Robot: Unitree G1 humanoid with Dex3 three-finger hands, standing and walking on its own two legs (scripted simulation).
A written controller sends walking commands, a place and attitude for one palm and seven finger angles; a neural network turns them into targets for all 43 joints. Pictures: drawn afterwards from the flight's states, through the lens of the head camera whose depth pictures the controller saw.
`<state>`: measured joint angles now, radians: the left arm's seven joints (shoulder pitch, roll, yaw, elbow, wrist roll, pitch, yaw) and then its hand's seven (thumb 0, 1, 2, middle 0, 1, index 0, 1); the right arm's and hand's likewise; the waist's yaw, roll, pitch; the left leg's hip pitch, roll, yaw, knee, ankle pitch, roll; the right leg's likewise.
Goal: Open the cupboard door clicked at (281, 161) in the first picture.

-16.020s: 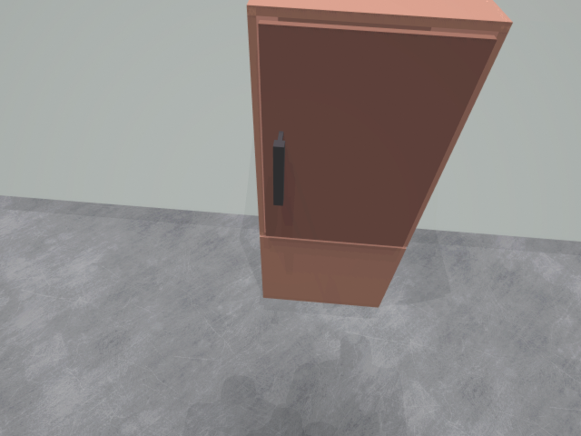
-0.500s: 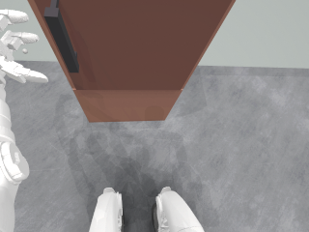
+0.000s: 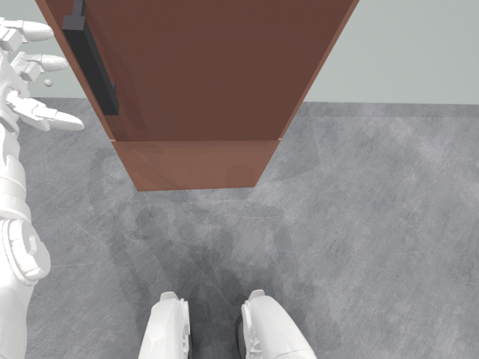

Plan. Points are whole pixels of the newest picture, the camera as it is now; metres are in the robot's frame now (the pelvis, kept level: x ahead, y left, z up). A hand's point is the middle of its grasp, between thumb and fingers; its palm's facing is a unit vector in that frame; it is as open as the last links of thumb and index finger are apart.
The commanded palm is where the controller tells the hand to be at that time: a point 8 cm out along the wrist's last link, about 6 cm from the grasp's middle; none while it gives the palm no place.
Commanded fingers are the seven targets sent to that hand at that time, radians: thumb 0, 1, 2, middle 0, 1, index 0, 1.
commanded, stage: slide the fingers in behind the handle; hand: left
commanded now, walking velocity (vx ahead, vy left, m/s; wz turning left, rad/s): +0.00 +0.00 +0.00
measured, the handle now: (97, 63) +0.56 +0.18 +0.05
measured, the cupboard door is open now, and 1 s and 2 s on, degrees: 0 0 0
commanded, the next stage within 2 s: move the hooked fingers beside the handle in 1.60 s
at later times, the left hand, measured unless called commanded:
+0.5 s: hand (62, 86) +0.52 +0.23 +0.06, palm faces +0.03 -1.00 -0.02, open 14.1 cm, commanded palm +0.51 +0.25 +0.06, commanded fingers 0.00 -0.50 0.30 -0.30 -1.20 -0.30 -1.20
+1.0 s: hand (68, 89) +0.51 +0.22 +0.06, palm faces +0.05 -1.00 +0.00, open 14.5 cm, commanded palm +0.50 +0.21 +0.06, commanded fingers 0.00 -0.50 0.30 -0.30 -1.20 -0.30 -1.20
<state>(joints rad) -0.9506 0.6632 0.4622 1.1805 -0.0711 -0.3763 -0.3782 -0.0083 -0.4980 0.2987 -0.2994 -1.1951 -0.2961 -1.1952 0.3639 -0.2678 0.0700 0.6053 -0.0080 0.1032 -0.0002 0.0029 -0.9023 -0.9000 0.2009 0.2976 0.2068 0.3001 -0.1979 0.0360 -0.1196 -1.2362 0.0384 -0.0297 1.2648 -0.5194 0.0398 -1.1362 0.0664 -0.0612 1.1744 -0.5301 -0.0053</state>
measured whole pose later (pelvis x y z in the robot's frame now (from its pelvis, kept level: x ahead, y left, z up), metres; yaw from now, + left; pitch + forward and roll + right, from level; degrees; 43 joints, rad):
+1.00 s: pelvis +0.00 +0.00 +0.00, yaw +2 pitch +27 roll -6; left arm -0.94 0.51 0.31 1.15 -0.12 -0.40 -0.23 -0.01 -0.50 0.30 -0.30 -1.20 -0.18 -1.21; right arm 0.37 -0.25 0.04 0.66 -0.03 0.08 0.03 0.00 -0.90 -0.90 0.20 0.30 0.21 0.30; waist -0.16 0.03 -0.14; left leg -1.22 0.01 -0.06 1.26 -0.52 0.03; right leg -1.11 0.05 -0.09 1.17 -0.54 -0.01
